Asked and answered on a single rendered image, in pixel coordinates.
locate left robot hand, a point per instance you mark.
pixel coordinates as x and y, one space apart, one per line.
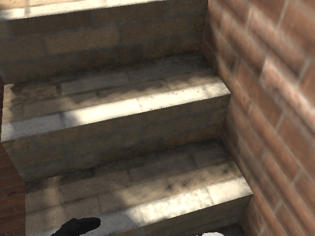
76 227

